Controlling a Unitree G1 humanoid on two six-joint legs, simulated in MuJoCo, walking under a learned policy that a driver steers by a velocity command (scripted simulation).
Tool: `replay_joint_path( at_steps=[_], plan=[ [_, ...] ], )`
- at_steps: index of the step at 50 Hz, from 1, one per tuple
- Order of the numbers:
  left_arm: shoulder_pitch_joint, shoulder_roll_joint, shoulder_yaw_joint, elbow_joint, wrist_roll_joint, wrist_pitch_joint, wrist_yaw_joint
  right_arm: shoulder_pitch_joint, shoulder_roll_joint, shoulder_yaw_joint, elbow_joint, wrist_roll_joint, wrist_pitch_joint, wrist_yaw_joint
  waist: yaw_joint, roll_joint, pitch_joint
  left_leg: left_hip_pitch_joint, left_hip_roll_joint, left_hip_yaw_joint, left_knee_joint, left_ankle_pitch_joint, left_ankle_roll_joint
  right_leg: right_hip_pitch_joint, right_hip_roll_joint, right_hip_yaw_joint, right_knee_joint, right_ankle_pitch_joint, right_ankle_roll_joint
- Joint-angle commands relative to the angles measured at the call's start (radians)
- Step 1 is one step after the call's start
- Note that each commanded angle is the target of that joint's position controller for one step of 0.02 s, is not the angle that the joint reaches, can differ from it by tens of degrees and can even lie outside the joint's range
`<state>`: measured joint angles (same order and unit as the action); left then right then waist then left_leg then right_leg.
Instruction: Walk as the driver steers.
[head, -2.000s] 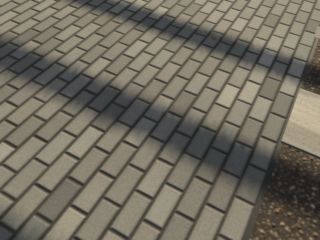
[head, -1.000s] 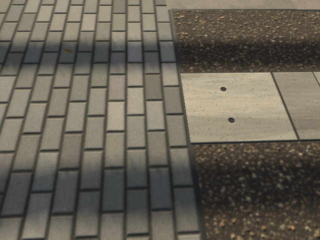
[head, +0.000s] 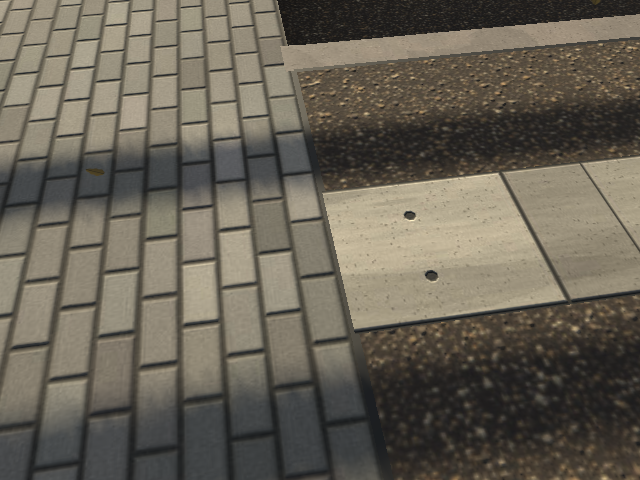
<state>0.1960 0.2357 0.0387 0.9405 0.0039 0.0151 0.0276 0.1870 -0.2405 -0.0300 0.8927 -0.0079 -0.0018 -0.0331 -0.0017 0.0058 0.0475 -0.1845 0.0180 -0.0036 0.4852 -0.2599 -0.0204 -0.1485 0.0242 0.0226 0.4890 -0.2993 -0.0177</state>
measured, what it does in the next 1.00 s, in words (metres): walks ahead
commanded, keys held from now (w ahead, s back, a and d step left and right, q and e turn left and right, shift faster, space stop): no key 0.44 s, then w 0.56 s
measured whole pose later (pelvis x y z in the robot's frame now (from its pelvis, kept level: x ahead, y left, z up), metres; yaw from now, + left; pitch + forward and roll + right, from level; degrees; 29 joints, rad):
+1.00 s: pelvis +0.14 +0.05 +0.01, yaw +1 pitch +1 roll -1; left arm 0.08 0.26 0.06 0.94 -0.02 -0.08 -0.01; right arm 0.47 -0.17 -0.01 1.08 -0.01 -0.09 0.00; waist -0.07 -0.03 0.00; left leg 0.05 -0.04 0.04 0.19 -0.27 0.06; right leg -0.64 -0.09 -0.01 0.82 -0.07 -0.02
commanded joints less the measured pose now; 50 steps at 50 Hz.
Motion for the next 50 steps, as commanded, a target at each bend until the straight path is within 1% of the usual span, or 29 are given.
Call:
replay_joint_path(
  at_steps=[1, 11, 22, 23, 24, 25, 26, 27, 28, 29, 30, 31, 32, 33, 34, 35, 36, 37, 38, 39, 40, 41, 42, 43, 44, 45, 46, 48, 50],
  plan=[
    [-0.001, 0.108, 0.020, -0.014, -0.001, -0.013, 0.005, -0.003, -0.112, -0.025, -0.022, 0.001, -0.009, -0.006, -0.002, -0.007, -0.027, 0.026, 0.029, -0.030, -0.065, 0.184, 0.015, -0.038, -0.052, 0.052, -0.092, 0.193, -0.012],
    [0.012, 0.095, 0.011, 0.062, -0.001, -0.018, 0.007, 0.017, -0.103, -0.023, 0.061, 0.003, -0.005, -0.014, -0.001, -0.006, -0.012, 0.019, 0.020, -0.024, -0.079, 0.158, 0.012, -0.048, -0.048, 0.044, -0.112, 0.166, -0.014],
    [0.037, 0.080, 0.000, 0.110, -0.002, -0.021, 0.008, 0.047, -0.088, -0.017, 0.130, 0.005, -0.003, -0.019, 0.000, -0.009, -0.003, 0.009, 0.015, -0.021, -0.087, 0.143, 0.012, -0.058, -0.045, 0.037, -0.127, 0.149, -0.016],
    [0.056, 0.074, -0.001, 0.121, -0.003, -0.020, 0.009, 0.066, -0.076, -0.014, 0.144, 0.005, -0.002, -0.020, 0.001, -0.016, -0.026, 0.016, -0.001, -0.003, -0.080, 0.050, 0.013, -0.050, -0.038, 0.033, -0.138, 0.040, -0.021],
    [0.065, 0.092, 0.005, 0.124, -0.010, -0.017, 0.012, 0.068, -0.076, -0.015, 0.149, 0.011, 0.000, -0.022, 0.007, -0.034, -0.012, -0.012, -0.030, 0.027, -0.041, -0.096, 0.020, -0.064, -0.035, 0.042, -0.149, -0.146, -0.040],
    [0.073, 0.120, 0.015, 0.121, -0.017, -0.016, 0.014, 0.058, -0.079, -0.017, 0.144, 0.015, -0.002, -0.023, 0.015, -0.064, 0.021, -0.070, -0.052, 0.049, 0.010, -0.230, 0.029, -0.093, -0.059, 0.084, -0.173, -0.337, -0.070],
    [0.091, 0.139, 0.021, 0.117, -0.021, -0.020, 0.014, 0.033, -0.077, -0.017, 0.130, 0.015, -0.009, -0.022, 0.030, -0.097, 0.062, -0.148, -0.060, 0.059, 0.075, -0.286, 0.036, -0.110, -0.115, 0.166, -0.224, -0.480, -0.107],
    [0.123, 0.169, 0.031, 0.119, -0.025, -0.029, 0.013, 0.008, -0.057, -0.012, 0.114, 0.017, -0.023, -0.016, 0.043, -0.159, 0.086, -0.215, -0.060, 0.076, 0.178, -0.247, 0.038, -0.100, -0.208, 0.294, -0.293, -0.568, -0.159],
    [0.133, 0.195, 0.042, 0.118, -0.028, -0.040, 0.012, -0.008, -0.041, -0.008, 0.103, 0.022, -0.039, -0.007, 0.050, -0.195, 0.113, -0.247, -0.023, 0.045, 0.278, -0.196, 0.049, -0.119, -0.298, 0.418, -0.347, -0.575, -0.214],
    [0.127, 0.187, 0.043, 0.110, -0.024, -0.052, 0.011, -0.016, -0.052, -0.013, 0.097, 0.029, -0.053, 0.003, 0.045, -0.183, 0.129, -0.303, 0.011, 0.009, 0.350, -0.212, 0.063, -0.106, -0.341, 0.472, -0.368, -0.527, -0.242],
    [0.112, 0.175, 0.041, 0.100, -0.024, -0.063, 0.008, -0.016, -0.058, -0.015, 0.091, 0.036, -0.064, 0.012, 0.035, -0.171, 0.134, -0.351, 0.038, -0.016, 0.377, -0.253, 0.078, -0.074, -0.358, 0.481, -0.365, -0.473, -0.247],
    [0.092, 0.163, 0.039, 0.087, -0.031, -0.071, 0.006, -0.012, -0.063, -0.016, 0.086, 0.042, -0.075, 0.020, 0.021, -0.152, 0.127, -0.361, 0.059, -0.028, 0.331, -0.264, 0.092, -0.043, -0.351, 0.449, -0.351, -0.407, -0.230],
    [0.067, 0.159, 0.039, 0.076, -0.040, -0.074, 0.004, -0.001, -0.066, -0.019, 0.089, 0.043, -0.085, 0.025, 0.004, -0.134, 0.110, -0.306, 0.061, -0.014, 0.229, -0.239, 0.101, -0.040, -0.317, 0.377, -0.331, -0.333, -0.199],
    [0.032, 0.164, 0.039, 0.065, -0.047, -0.072, 0.002, 0.037, -0.061, -0.022, 0.108, 0.040, -0.091, 0.029, -0.026, -0.120, 0.083, -0.169, 0.032, 0.033, 0.105, -0.159, 0.102, -0.092, -0.260, 0.281, -0.300, -0.262, -0.167],
    [0.015, 0.169, 0.041, 0.059, -0.049, -0.066, -0.001, 0.117, -0.054, -0.029, 0.150, 0.036, -0.093, 0.030, -0.060, -0.103, 0.048, 0.010, -0.019, 0.092, 0.009, -0.022, 0.089, -0.173, -0.205, 0.201, -0.244, -0.213, -0.147],
    [0.022, 0.157, 0.037, 0.056, -0.043, -0.063, -0.004, 0.202, -0.056, -0.037, 0.190, 0.030, -0.089, 0.031, -0.083, -0.071, 0.021, 0.147, -0.054, 0.103, -0.010, 0.023, 0.070, -0.244, -0.156, 0.146, -0.160, -0.166, -0.130],
    [0.008, 0.109, 0.022, 0.047, -0.033, -0.068, -0.009, 0.304, -0.077, -0.047, 0.213, 0.028, -0.085, 0.029, -0.121, 0.034, -0.014, 0.273, 0.029, -0.033, -0.070, -0.027, 0.089, -0.335, -0.091, 0.062, 0.045, -0.074, -0.090],
    [0.001, 0.039, 0.003, 0.017, -0.020, -0.082, -0.011, 0.415, -0.182, -0.067, 0.217, 0.029, -0.086, 0.026, -0.140, 0.297, -0.057, 0.381, 0.268, -0.440, -0.247, -0.169, 0.195, -0.516, 0.016, -0.067, 0.397, -0.142, -0.020],
    [-0.012, 0.059, 0.011, -0.005, -0.037, -0.098, -0.012, 0.421, -0.187, -0.056, 0.222, 0.013, -0.102, 0.037, -0.118, 0.290, -0.039, 0.332, 0.389, -0.714, -0.342, -0.321, 0.303, -0.622, 0.021, 0.028, 0.614, -0.270, -0.026],
    [-0.020, 0.086, 0.015, -0.011, -0.056, -0.111, -0.018, 0.319, -0.139, -0.039, 0.194, 0.015, -0.116, 0.040, -0.071, 0.160, 0.055, 0.283, 0.386, -0.659, -0.344, -0.364, 0.299, -0.707, -0.050, 0.074, 0.712, -0.190, -0.049],
    [-0.017, 0.099, 0.017, -0.004, -0.057, -0.120, -0.025, 0.252, -0.106, -0.028, 0.168, 0.015, -0.124, 0.045, -0.048, 0.105, 0.083, 0.256, 0.332, -0.532, -0.344, -0.304, 0.258, -0.721, -0.092, 0.068, 0.719, -0.078, -0.065],
    [-0.018, 0.106, 0.023, 0.003, -0.046, -0.127, -0.025, 0.209, -0.106, -0.023, 0.150, 0.013, -0.126, 0.052, -0.031, 0.069, 0.078, 0.242, 0.291, -0.434, -0.348, -0.184, 0.223, -0.705, -0.117, 0.055, 0.678, 0.008, -0.070],
    [-0.033, 0.120, 0.032, 0.002, -0.035, -0.128, -0.027, 0.199, -0.089, -0.016, 0.144, 0.011, -0.124, 0.054, -0.026, 0.066, 0.076, 0.234, 0.257, -0.341, -0.350, -0.028, 0.196, -0.677, -0.136, 0.044, 0.624, 0.067, -0.066],
    [-0.038, 0.114, 0.034, 0.004, -0.029, -0.125, -0.033, 0.221, -0.065, -0.008, 0.148, 0.007, -0.117, 0.053, -0.028, 0.078, 0.058, 0.229, 0.222, -0.260, -0.348, 0.100, 0.179, -0.639, -0.141, 0.024, 0.586, 0.103, -0.057],
    [-0.045, 0.092, 0.032, 0.003, -0.026, -0.120, -0.038, 0.255, -0.063, -0.005, 0.156, 0.004, -0.111, 0.049, -0.033, 0.091, 0.045, 0.233, 0.204, -0.211, -0.343, 0.215, 0.178, -0.624, -0.137, 0.001, 0.559, 0.128, -0.043],
    [-0.068, 0.075, 0.029, -0.005, -0.023, -0.115, -0.041, 0.281, -0.072, -0.005, 0.162, 0.004, -0.106, 0.042, -0.038, 0.085, 0.040, 0.238, 0.195, -0.176, -0.342, 0.299, 0.185, -0.628, -0.133, -0.016, 0.527, 0.150, -0.028],
    [-0.107, 0.062, 0.025, -0.022, -0.022, -0.110, -0.042, 0.293, -0.082, -0.006, 0.162, 0.003, -0.102, 0.035, -0.043, 0.075, 0.047, 0.230, 0.191, -0.152, -0.349, 0.345, 0.190, -0.634, -0.128, -0.026, 0.475, 0.175, -0.014],
    [-0.207, 0.040, 0.014, -0.066, -0.022, -0.108, -0.044, 0.291, -0.101, -0.007, 0.153, 0.001, -0.094, 0.023, -0.057, 0.060, 0.069, 0.181, 0.174, -0.110, -0.371, 0.363, 0.190, -0.604, -0.111, -0.045, 0.322, 0.243, 0.005],
    [-0.286, 0.031, 0.005, -0.095, -0.027, -0.108, -0.050, 0.309, -0.116, -0.010, 0.151, 0.003, -0.092, 0.015, -0.074, 0.073, 0.083, 0.141, 0.163, -0.078, -0.399, 0.338, 0.185, -0.534, -0.086, -0.071, 0.191, 0.318, 0.010]
  ],
)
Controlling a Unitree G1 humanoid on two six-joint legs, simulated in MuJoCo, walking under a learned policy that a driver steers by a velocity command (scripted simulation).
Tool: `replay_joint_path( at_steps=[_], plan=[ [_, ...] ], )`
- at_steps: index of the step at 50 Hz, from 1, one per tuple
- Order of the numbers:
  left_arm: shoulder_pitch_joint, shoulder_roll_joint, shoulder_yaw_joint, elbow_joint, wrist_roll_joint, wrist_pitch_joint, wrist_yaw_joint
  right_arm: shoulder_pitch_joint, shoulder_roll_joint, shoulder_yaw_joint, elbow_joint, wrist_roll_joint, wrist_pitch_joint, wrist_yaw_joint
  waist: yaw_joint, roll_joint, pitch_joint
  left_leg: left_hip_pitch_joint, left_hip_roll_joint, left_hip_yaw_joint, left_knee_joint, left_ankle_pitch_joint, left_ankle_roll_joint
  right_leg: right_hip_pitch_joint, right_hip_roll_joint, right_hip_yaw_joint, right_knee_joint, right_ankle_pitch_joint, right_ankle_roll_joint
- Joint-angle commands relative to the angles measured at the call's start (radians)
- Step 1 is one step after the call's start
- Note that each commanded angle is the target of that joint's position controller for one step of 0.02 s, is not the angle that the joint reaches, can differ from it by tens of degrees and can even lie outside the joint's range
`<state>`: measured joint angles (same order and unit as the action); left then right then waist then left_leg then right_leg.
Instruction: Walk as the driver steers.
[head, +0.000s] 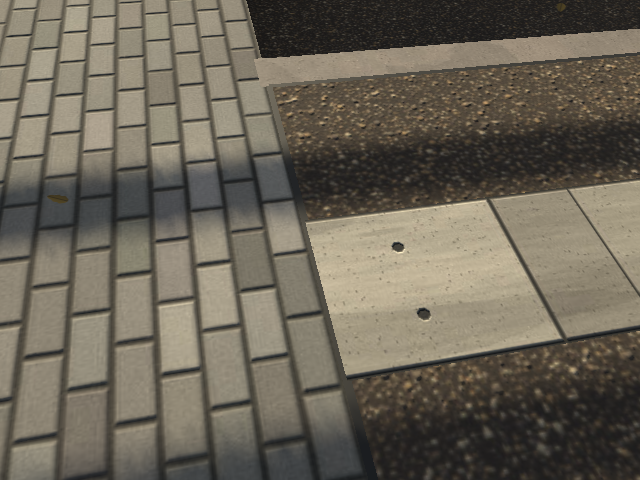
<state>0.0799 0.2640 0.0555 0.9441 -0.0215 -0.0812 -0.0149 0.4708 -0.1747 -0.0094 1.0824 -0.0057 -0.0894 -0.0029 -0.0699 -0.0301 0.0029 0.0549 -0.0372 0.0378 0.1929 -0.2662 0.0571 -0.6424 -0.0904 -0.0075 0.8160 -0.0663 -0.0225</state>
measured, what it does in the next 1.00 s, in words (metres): walks ahead, turning left: right foot, then left foot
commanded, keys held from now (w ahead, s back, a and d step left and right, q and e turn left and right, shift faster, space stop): w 0.16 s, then w+q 0.60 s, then no key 0.24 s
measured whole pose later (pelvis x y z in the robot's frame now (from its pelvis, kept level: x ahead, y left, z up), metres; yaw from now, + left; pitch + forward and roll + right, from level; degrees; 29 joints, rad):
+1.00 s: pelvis +0.54 +0.07 +0.00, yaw +21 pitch +2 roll +0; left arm 0.09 0.30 0.07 0.86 0.00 -0.07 0.02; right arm 0.22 -0.24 -0.06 0.81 -0.01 -0.06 0.01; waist -0.02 -0.03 0.07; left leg -0.23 -0.09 0.00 0.35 -0.14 0.10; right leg -0.64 -0.11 0.04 1.00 -0.26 0.04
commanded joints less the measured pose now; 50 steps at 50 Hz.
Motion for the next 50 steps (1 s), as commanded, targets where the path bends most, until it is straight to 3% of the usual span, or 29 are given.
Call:
replay_joint_path(
  at_steps=[1, 4, 6, 8, 9, 10, 11, 12, 13, 14, 15, 17, 18, 20, 22, 25, 31, 34, 36, 37, 38, 39, 40, 41, 42, 43, 45, 47, 50],
  plan=[
    [-0.197, 0.006, -0.014, -0.109, -0.004, -0.012, -0.011, 0.041, -0.185, -0.033, -0.034, 0.004, -0.005, -0.017, -0.011, 0.113, 0.136, -0.100, 0.222, -0.112, -0.116, 0.337, 0.110, -0.017, 0.038, -0.048, -0.177, 0.107, 0.012],
    [-0.256, 0.019, -0.017, -0.145, -0.010, -0.017, -0.024, 0.065, -0.185, -0.040, -0.019, 0.016, -0.002, -0.018, -0.005, 0.114, 0.162, -0.034, 0.261, -0.099, -0.104, 0.379, 0.110, -0.007, 0.043, -0.034, -0.262, 0.120, -0.017],
    [-0.253, 0.043, -0.011, -0.159, -0.010, -0.024, -0.033, 0.051, -0.196, -0.049, -0.021, 0.018, 0.005, -0.019, 0.024, 0.117, 0.139, 0.041, 0.285, -0.086, -0.047, 0.517, 0.098, 0.026, 0.055, -0.031, -0.299, 0.081, -0.047],
    [-0.143, 0.095, 0.015, -0.139, -0.009, -0.026, -0.032, 0.022, -0.223, -0.061, -0.033, 0.011, 0.017, -0.020, 0.097, 0.158, 0.035, 0.093, 0.292, -0.071, 0.106, 0.873, 0.077, 0.195, 0.109, -0.061, -0.289, 0.017, -0.082],
    [0.013, 0.134, 0.039, -0.096, -0.011, -0.025, -0.024, 0.008, -0.214, -0.059, -0.040, 0.007, 0.027, -0.018, 0.174, 0.163, -0.058, 0.054, 0.262, -0.057, 0.286, 0.992, 0.058, 0.397, 0.138, -0.075, -0.299, 0.015, -0.109],
    [0.204, 0.179, 0.059, -0.049, -0.007, -0.020, -0.012, -0.018, -0.200, -0.049, -0.063, 0.000, 0.028, -0.014, 0.258, 0.151, -0.175, -0.143, 0.225, -0.059, 0.528, 0.848, 0.032, 0.710, 0.049, 0.021, -0.271, 0.013, -0.154],
    [0.357, 0.273, 0.083, -0.021, 0.022, -0.015, -0.005, 0.101, -0.068, -0.013, -0.079, 0.002, 0.014, 0.001, 0.214, -0.079, -0.367, -0.567, 0.050, -0.025, 0.956, 0.305, -0.039, 1.138, -0.250, 0.487, -0.311, -0.194, -0.316],
    [0.348, 0.194, 0.056, -0.012, 0.022, -0.013, -0.006, 0.099, -0.068, -0.011, -0.056, 0.026, -0.013, 0.005, 0.215, -0.147, -0.442, -0.675, -0.017, -0.182, 1.156, -0.283, -0.025, 1.125, -0.338, 0.772, -0.500, -0.297, -0.339],
    [0.240, 0.138, 0.037, -0.022, 0.011, -0.018, -0.006, -0.015, -0.170, -0.043, -0.098, 0.060, -0.028, 0.005, 0.195, -0.117, -0.240, -0.759, 0.046, -0.194, 1.214, -0.243, -0.004, 0.949, -0.296, 0.617, -0.541, -0.321, -0.271],
    [0.139, 0.099, 0.024, -0.041, 0.009, -0.025, -0.006, -0.088, -0.191, -0.050, -0.123, 0.069, -0.032, -0.004, 0.155, -0.058, -0.117, -0.745, 0.106, -0.158, 1.178, -0.144, 0.006, 0.761, -0.266, 0.454, -0.575, -0.256, -0.231],
    [0.078, 0.061, 0.014, -0.040, 0.015, -0.036, -0.013, -0.119, -0.177, -0.057, -0.129, 0.056, -0.025, -0.015, 0.119, -0.006, -0.043, -0.699, 0.144, -0.143, 1.116, -0.076, 0.007, 0.606, -0.225, 0.337, -0.616, -0.174, -0.200],
    [0.035, 0.025, 0.006, -0.024, 0.032, -0.048, -0.020, -0.061, -0.123, -0.064, -0.113, 0.045, 0.011, -0.021, 0.053, -0.052, -0.007, -0.573, 0.187, -0.151, 1.040, -0.016, 0.010, 0.448, -0.159, 0.169, -0.672, -0.114, -0.157],
    [0.044, 0.029, 0.008, -0.013, 0.032, -0.050, -0.019, -0.047, -0.098, -0.063, -0.112, 0.047, 0.026, -0.021, 0.043, -0.053, 0.007, -0.560, 0.192, -0.145, 1.026, -0.013, 0.010, 0.408, -0.151, 0.123, -0.693, -0.092, -0.160],
    [0.058, 0.060, 0.015, 0.004, 0.034, -0.055, -0.010, -0.092, -0.103, -0.069, -0.144, 0.042, 0.044, -0.025, 0.033, -0.049, 0.048, -0.619, 0.200, -0.147, 0.987, 0.040, -0.001, 0.376, -0.151, 0.054, -0.729, -0.049, -0.172],
    [0.080, 0.083, 0.020, 0.012, 0.039, -0.054, 0.005, -0.167, -0.123, -0.076, -0.183, 0.033, 0.046, -0.023, 0.040, -0.028, 0.070, -0.706, 0.204, -0.162, 0.903, 0.138, -0.017, 0.404, -0.152, 0.006, -0.740, -0.009, -0.177],
    [0.113, 0.110, 0.023, 0.012, 0.040, -0.047, 0.025, -0.258, -0.117, -0.072, -0.219, 0.029, 0.030, -0.002, 0.063, -0.005, 0.072, -0.734, 0.190, -0.130, 0.710, 0.298, -0.028, 0.466, -0.135, -0.079, -0.733, 0.067, -0.158],
    [0.247, 0.153, 0.034, 0.032, 0.015, -0.011, 0.039, -0.475, -0.093, -0.048, -0.328, 0.026, 0.027, 0.046, 0.143, 0.026, 0.113, -0.801, 0.160, -0.018, 0.479, 0.283, -0.004, 0.694, -0.190, -0.160, -0.665, 0.164, -0.141],
    [0.230, 0.185, 0.046, 0.014, 0.008, 0.015, 0.041, -0.466, -0.130, -0.061, -0.370, 0.031, 0.031, 0.066, 0.104, -0.019, 0.070, -0.710, 0.097, 0.051, 0.446, 0.138, 0.041, 0.771, -0.211, -0.201, -0.526, 0.508, -0.110],
    [0.197, 0.206, 0.053, -0.007, 0.008, 0.033, 0.047, -0.292, -0.199, -0.098, -0.347, 0.036, 0.036, 0.068, -0.005, -0.051, -0.044, -0.459, 0.007, 0.101, 0.427, 0.080, 0.091, 0.744, -0.190, -0.233, -0.250, 0.782, -0.079],
    [0.189, 0.196, 0.046, -0.019, 0.007, 0.035, 0.049, -0.123, -0.267, -0.136, -0.307, 0.039, 0.039, 0.054, -0.089, -0.019, -0.132, -0.191, -0.021, 0.065, 0.362, 0.136, 0.133, 0.610, -0.147, -0.249, -0.007, 0.685, -0.038],
    [0.230, 0.112, 0.021, -0.058, 0.033, 0.021, 0.044, -0.030, -0.377, -0.167, -0.287, 0.037, 0.049, 0.029, -0.068, 0.183, -0.221, 0.120, 0.202, -0.316, 0.333, 0.098, 0.229, 0.266, -0.052, -0.250, 0.348, 0.111, 0.016],
    [0.265, 0.037, -0.008, -0.097, 0.024, -0.023, 0.028, -0.080, -0.406, -0.158, -0.329, 0.019, 0.034, 0.033, 0.008, 0.286, -0.364, 0.320, 0.414, -0.882, 0.143, 0.108, 0.412, -0.021, 0.152, -0.030, 0.619, -0.540, 0.053],
    [0.150, 0.137, 0.016, -0.111, -0.017, -0.054, 0.015, -0.089, -0.307, -0.127, -0.335, 0.002, 0.025, 0.037, -0.045, 0.150, -0.329, 0.299, 0.397, -0.763, 0.116, 0.290, 0.348, -0.104, 0.090, 0.095, 0.649, -0.494, 0.031],
    [0.132, 0.138, 0.016, -0.111, -0.032, -0.064, 0.013, -0.147, -0.255, -0.112, -0.336, 0.000, 0.017, 0.036, -0.016, 0.116, -0.215, 0.166, 0.365, -0.549, 0.153, 0.508, 0.304, -0.104, 0.042, 0.079, 0.593, -0.420, 0.014],
    [0.138, 0.128, 0.018, -0.091, -0.013, -0.060, 0.023, -0.221, -0.227, -0.104, -0.348, 0.009, 0.013, 0.036, 0.030, 0.019, -0.140, 0.012, 0.312, -0.402, 0.167, 0.631, 0.256, -0.051, -0.009, 0.068, 0.505, -0.364, 0.017],
    [0.137, 0.140, 0.029, -0.081, 0.005, -0.046, 0.030, -0.272, -0.191, -0.093, -0.358, 0.011, 0.014, 0.032, 0.058, 0.025, -0.101, -0.101, 0.274, -0.317, 0.148, 0.675, 0.228, 0.007, -0.035, 0.062, 0.436, -0.340, 0.020],
    [0.172, 0.118, 0.032, -0.075, 0.012, -0.010, 0.032, -0.294, -0.197, -0.089, -0.362, -0.004, 0.011, 0.027, 0.097, 0.045, -0.091, -0.222, 0.246, -0.249, 0.110, 0.786, 0.219, 0.110, -0.037, 0.054, 0.378, -0.295, 0.035],
    [0.178, 0.093, 0.028, -0.078, 0.023, 0.009, 0.039, -0.283, -0.221, -0.093, -0.347, -0.003, 0.004, 0.019, 0.112, 0.056, -0.089, -0.249, 0.224, -0.184, 0.098, 0.886, 0.218, 0.115, -0.020, 0.039, 0.283, -0.228, 0.056],
    [0.114, 0.072, 0.018, -0.097, 0.027, 0.016, 0.041, -0.285, -0.216, -0.088, -0.330, 0.004, 0.017, 0.000, 0.097, 0.094, -0.096, -0.228, 0.183, -0.110, 0.102, 0.864, 0.180, 0.115, -0.004, 0.026, 0.068, -0.078, 0.072]
  ],
)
